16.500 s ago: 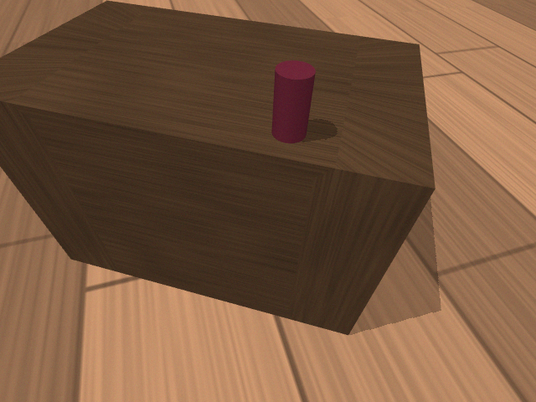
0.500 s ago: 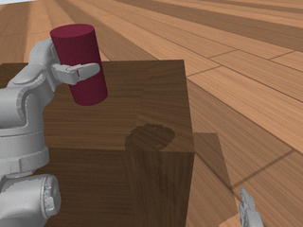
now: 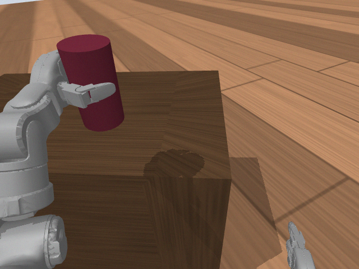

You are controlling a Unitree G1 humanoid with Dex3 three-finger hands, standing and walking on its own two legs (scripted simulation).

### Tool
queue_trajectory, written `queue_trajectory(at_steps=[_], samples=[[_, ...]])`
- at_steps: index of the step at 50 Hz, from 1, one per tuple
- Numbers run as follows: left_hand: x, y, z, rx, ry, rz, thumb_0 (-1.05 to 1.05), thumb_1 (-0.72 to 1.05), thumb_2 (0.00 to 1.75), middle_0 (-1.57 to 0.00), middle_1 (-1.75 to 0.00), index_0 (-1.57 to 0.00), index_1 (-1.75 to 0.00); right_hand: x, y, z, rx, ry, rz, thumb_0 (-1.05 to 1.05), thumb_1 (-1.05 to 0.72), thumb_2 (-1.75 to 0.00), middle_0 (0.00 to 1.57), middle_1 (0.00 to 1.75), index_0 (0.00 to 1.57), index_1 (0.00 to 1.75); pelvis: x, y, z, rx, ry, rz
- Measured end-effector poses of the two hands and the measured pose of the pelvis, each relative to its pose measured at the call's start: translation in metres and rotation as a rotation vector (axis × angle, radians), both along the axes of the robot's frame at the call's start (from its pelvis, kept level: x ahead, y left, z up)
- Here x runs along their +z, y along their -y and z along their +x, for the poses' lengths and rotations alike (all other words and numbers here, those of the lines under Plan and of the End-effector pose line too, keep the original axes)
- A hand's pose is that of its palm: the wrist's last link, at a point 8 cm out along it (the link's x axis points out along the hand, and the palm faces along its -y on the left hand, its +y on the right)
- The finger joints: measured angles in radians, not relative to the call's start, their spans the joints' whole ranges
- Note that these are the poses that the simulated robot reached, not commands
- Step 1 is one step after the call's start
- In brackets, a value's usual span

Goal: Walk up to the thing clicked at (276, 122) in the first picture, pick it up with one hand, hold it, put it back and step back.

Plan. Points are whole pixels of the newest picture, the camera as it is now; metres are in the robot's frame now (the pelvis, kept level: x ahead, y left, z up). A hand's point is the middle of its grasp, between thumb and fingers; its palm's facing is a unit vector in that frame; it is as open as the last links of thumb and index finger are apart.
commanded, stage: hold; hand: left
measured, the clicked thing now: (95, 85) +0.34 +0.16 +0.31
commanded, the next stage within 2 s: crouch in 1.30 s
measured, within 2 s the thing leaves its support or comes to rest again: neither
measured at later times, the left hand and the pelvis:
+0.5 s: hand (95, 76) +0.34 +0.16 +0.33, palm faces +0.10 -0.99 -0.02, open 11.0 cm; pelvis +0.00 +0.00 +0.00, yaw +0 degrees
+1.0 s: hand (95, 82) +0.34 +0.15 +0.32, palm faces +0.08 -1.00 -0.03, open 11.0 cm; pelvis +0.00 +0.00 +0.00, yaw +0 degrees
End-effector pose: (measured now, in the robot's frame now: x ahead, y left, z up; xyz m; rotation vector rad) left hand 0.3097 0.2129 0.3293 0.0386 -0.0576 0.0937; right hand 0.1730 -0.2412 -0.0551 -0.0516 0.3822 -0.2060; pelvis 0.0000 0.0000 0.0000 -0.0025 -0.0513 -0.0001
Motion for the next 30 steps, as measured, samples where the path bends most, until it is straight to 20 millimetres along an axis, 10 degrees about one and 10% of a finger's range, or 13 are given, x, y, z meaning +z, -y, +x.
queue_trajectory(at_steps=[30], samples=[[-0.001,0.002,0.001,0.013,-0.002,-0.007,-0.01,-0.48,1.06,-0.66,-0.96,-0.67,-0.96,-0.003,0.006,-0.007,-0.010,-0.008,0.006,-0.01,0.54,-0.06,0.05,0.05,0.05,0.05,-0.001,0.002,-0.001,-0.005,-0.003,0.003]])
